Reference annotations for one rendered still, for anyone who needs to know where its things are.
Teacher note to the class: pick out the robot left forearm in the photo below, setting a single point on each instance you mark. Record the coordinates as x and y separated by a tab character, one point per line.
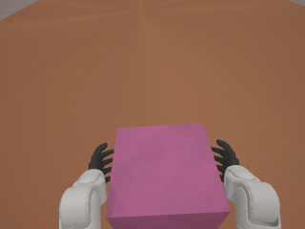
80	205

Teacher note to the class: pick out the robot right hand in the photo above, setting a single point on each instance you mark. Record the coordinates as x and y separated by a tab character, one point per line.
228	159

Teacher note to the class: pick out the robot right forearm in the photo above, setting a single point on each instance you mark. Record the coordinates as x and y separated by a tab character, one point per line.
256	203

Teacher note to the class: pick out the carton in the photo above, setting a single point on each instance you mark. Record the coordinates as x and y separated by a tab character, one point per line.
165	177

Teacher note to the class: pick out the robot left hand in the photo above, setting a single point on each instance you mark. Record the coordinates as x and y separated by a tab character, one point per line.
98	156

